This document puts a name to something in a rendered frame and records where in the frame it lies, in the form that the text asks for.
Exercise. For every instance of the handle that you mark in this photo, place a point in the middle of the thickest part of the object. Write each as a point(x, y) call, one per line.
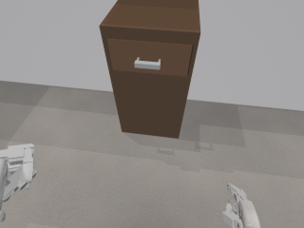
point(147, 64)

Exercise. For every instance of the right robot hand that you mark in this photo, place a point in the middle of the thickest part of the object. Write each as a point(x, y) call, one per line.
point(242, 214)

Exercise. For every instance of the drawer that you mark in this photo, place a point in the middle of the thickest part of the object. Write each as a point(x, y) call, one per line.
point(175, 58)

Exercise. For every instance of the cabinet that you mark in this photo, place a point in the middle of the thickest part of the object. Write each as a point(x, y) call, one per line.
point(150, 103)

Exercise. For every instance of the left robot hand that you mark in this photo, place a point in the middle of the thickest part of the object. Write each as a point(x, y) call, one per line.
point(18, 160)

